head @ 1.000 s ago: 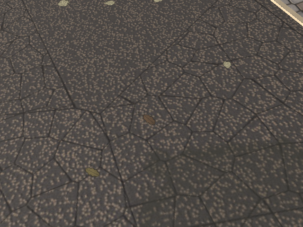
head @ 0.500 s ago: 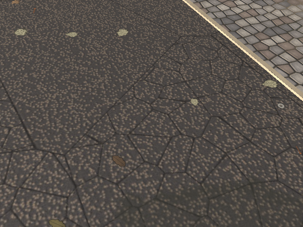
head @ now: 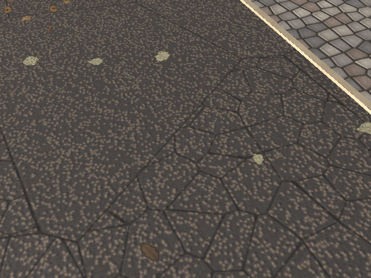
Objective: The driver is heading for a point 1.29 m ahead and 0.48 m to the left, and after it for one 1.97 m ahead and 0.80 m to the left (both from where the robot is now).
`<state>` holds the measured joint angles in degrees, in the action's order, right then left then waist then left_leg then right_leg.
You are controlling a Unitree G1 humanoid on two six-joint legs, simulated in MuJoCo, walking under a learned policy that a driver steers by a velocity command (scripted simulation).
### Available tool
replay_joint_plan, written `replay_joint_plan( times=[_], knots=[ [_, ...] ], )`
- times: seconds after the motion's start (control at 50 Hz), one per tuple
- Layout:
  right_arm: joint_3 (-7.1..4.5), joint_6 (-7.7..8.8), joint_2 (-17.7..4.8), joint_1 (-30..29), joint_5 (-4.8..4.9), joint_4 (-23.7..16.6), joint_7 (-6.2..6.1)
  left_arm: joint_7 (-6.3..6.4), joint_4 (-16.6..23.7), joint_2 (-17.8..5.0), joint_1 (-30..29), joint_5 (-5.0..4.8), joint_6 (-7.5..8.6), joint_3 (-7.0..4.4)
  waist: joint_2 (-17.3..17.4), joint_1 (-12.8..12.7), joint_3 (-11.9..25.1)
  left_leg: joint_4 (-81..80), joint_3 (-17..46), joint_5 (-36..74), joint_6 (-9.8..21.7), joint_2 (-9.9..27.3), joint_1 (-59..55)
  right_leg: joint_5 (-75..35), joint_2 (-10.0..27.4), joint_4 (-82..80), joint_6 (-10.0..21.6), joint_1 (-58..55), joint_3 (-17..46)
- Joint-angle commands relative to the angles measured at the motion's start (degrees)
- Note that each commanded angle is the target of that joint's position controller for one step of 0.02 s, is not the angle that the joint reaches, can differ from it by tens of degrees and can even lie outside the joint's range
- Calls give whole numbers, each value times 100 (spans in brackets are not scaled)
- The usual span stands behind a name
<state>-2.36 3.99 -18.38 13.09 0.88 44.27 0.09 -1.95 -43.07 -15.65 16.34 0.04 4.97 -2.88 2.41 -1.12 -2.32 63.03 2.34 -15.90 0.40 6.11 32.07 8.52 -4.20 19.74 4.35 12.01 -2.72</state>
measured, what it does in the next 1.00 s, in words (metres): walks ahead: left foot, then right foot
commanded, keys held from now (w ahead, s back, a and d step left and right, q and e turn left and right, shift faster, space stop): w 0.54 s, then w+q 0.46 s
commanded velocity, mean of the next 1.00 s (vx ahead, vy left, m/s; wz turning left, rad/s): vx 0.50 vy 0.00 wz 0.15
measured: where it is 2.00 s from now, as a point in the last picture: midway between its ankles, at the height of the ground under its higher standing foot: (141, 151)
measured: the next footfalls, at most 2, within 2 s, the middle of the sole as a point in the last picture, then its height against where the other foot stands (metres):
left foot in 0.32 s outside the picture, level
right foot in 0.84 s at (221, 230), level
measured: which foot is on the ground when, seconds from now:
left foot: up 0.00-0.30, down 0.32-0.84, up 0.86-1.00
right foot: down 0.00-0.34, up 0.36-0.82, down 0.84-1.00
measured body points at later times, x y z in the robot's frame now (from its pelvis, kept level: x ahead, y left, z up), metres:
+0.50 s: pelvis +0.29 +0.07 +0.00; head +0.31 +0.09 +0.45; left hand +0.38 +0.35 -0.13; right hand +0.39 -0.20 -0.11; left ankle +0.32 +0.15 -0.74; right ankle +0.25 -0.09 -0.66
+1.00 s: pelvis +0.56 +0.03 +0.00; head +0.58 +0.02 +0.44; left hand +0.65 +0.31 -0.11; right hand +0.67 -0.25 -0.13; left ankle +0.47 +0.15 -0.66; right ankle +0.61 -0.08 -0.74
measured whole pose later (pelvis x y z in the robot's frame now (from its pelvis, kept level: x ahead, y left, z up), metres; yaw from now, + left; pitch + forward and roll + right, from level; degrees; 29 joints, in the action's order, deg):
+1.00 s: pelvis +0.56 +0.03 +0.00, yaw +11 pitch +1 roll -1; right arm -3.9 2.0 -18.0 18.8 1.9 46.1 -0.7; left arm -1.0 -44.8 -14.8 9.5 0.4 5.7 -3.0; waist 2.4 0.7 -1.9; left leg 66.0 3.3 -21.1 1.2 2.5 26.1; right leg 9.6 -0.3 24.7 1.2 16.1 -4.3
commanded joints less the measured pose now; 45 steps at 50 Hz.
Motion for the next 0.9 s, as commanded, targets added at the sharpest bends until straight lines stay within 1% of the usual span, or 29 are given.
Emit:
replay_joint_plan(
  times=[0.02,0.06,0.12,0.18,0.22,0.26,0.28,0.3,0.32,0.34,0.36,0.38,0.4,0.42,0.44,0.46,0.5,0.52,0.58,0.64,0.7,0.74,0.78,0.8,0.82,0.84,0.86,0.88,0.9],
  knots=[
    [-68,-40,-285,156,-77,-312,-31,50,270,-776,-243,-19,169,-196,-533,208,56,-511,158,614,-185,309,529,-912,1611,-1308,1079,-125,1346],
    [-41,-5,-225,-246,-87,-419,-7,94,177,-826,-131,-24,136,-201,-483,86,-54,-1300,104,1326,-223,274,615,-974,1467,-1355,969,-195,1044],
    [19,87,-107,-896,-58,-572,74,138,29,-968,144,-68,82,-223,-449,-180,-155,-2450,-122,2168,-188,50,310,-937,1341,-1365,794,-264,710],
    [21,133,-145,-1370,-4,-749,164,150,-191,-1068,510,-114,6,-246,-454,-357,-233,-2984,-125,2249,-96,-74,354,-879,1571,-1196,766,-792,765],
    [-3,152,-220,-1529,0,-858,229,175,-301,-1096,609,-132,-69,-263,-496,-330,-239,-3232,-72,1904,49,-126,477,-1126,1774,-947,687,-1281,835],
    [-41,162,-318,-1401,-9,-864,269,208,-366,-1152,594,-137,-142,-288,-585,-186,-110,-3378,-125,1438,201,-225,237,-1675,1889,-622,571,-1629,867],
    [-88,165,-417,-1133,-15,-808,265,222,-368,-1202,518,-127,-173,-301,-672,-15,73,-3425,-251,1213,296,-367,-200,-2450,1848,-279,498,-1703,820],
    [-190,164,-579,-495,-24,-634,235,234,-363,-1192,405,-112,-213,-287,-652,359,477,-3567,-446,1232,447,-561,-1107,-3308,1638,509,373,-1607,629],
    [-323,147,-870,430,-42,-390,176,256,-311,-999,432,-47,-228,-200,-509,747,1176,-3388,-268,1406,662,-351,-2596,-3059,1334,1731,183,-970,404],
    [-449,123,-1462,1107,-170,-318,128,234,-115,-442,991,26,-146,-15,600,655,2139,-3320,1953,1099,1421,1120,-4891,-879,617,3949,-195,1097,149],
    [-399,93,-1217,1282,-72,-228,157,197,-211,-336,1139,-42,-25,41,1401,658,2642,-4329,4025,136,1953,1678,-5578,2412,-3,5164,-357,2384,717],
    [-276,88,-848,975,-20,-273,157,152,-128,-933,659,-192,64,-109,795,740,1826,-4534,3522,-500,1666,1510,-5040,2305,382,5601,-284,3010,1044],
    [-229,80,-691,616,-38,-329,138,136,19,-971,169,-263,110,-115,454,639,1138,-4633,2701,-359,1460,1289,-4243,1813,681,5454,-219,3121,847],
    [-188,86,-569,280,-84,-343,147,155,70,-896,-79,-191,110,-105,85,462,637,-4814,2121,166,1361,1052,-3413,1362,919,5069,-235,2971,706],
    [-141,119,-403,70,-135,-373,158,173,49,-865,-84,-106,63,-139,123,282,443,-4981,1732,643,1283,851,-2889,1035,1104,4707,-255,2666,733],
    [-132,140,-371,-31,-163,-377,166,172,-3,-765,59,-86,1,-130,235,144,410,-5149,1504,922,1278,738,-2560,838,1166,4575,-300,2343,734],
    [-157,214,-421,-16,-117,-297,172,194,-68,-573,208,-59,-110,-95,224,23,385,-5384,1127,1419,1380,667,-2257,643,1203,4325,-412,2165,666],
    [-177,236,-485,18,-105,-242,159,211,-23,-544,88,-40,-142,-88,177,14,295,-5482,964,1592,1410,652,-2196,461,1224,4115,-473,2277,649],
    [-213,202,-598,274,-71,-80,82,227,203,-480,-582,25,-116,-65,22,170,75,-5602,678,1867,1354,513,-2288,-414,1218,3068,-609,2600,619],
    [-250,126,-715,555,-10,48,6,168,365,-354,-1222,5,-21,-20,27,382,-40,-5561,484,1723,1190,323,-2343,-1229,988,1872,-664,2369,534],
    [-281,46,-788,903,36,197,-34,80,508,-358,-1767,-47,57,-7,48,566,-116,-5359,639,1548,1165,421,-2554,-1416,792,1238,-685,2172,505],
    [-298,-16,-785,1019,58,257,-68,21,591,-437,-1978,-71,114,-26,119,567,-128,-5096,862,1514,1121,552,-2831,-1246,724,927,-622,2109,596],
    [-337,-69,-834,997,56,274,-111,-5,571,-597,-1859,-76,166,-81,241,416,-60,-4807,1101,1593,1016,677,-3022,-892,676,718,-513,1788,647],
    [-355,-96,-857,961,48,270,-120,0,521,-680,-1666,-80,190,-116,318,291,30,-4587,1172,1807,964,686,-3041,-656,631,659,-435,1455,590],
    [-339,-117,-812,878,40,246,-123,25,382,-810,-1171,-73,211,-195,312,6,289,-4085,1080,2278,848,509,-2932,-585,558,454,-296,702,473],
    [-255,-115,-588,860,-14,183,-110,76,201,-1075,-379,-16,230,-314,181,-348,937,-3022,865,2255,670,156,-2473,-635,829,607,-57,-630,639],
    [-111,-93,-149,1016,-173,-7,-101,131,116,-1506,527,46,198,-418,-732,-566,1935,-1172,486,539,418,-403,-1259,-629,2029,899,323,-2416,1842],
    [-23,2,159,1664,44,-158,-85,94,6,-1649,642,39,115,-451,-2367,-232,2438,363,305,-1961,183,-956,598,918,2954,61,1047,-3568,4266],
    [-183,9,-524,1287,178,-51,-101,90,97,-1018,419,-5,104,-300,-1449,-404,1751,952,667,-1689,168,-564,1112,1821,2742,-264,847,-3018,4078]
  ],
)
Keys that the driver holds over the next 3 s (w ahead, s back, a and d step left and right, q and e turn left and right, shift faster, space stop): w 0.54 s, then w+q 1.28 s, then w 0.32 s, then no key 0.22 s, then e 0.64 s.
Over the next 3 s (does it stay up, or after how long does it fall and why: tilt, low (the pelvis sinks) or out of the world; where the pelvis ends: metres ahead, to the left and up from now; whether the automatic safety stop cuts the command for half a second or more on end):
stays up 1.23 0.46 0.00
